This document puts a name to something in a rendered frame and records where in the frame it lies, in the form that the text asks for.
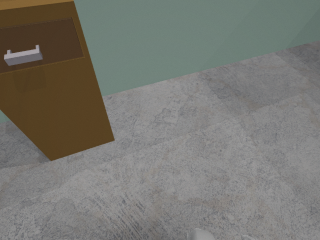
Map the cabinet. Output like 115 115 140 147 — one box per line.
0 0 115 161

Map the robot right thigh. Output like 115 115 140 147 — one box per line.
185 229 216 240

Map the drawer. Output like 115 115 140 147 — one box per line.
0 17 84 73

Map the handle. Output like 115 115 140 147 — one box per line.
4 45 43 66

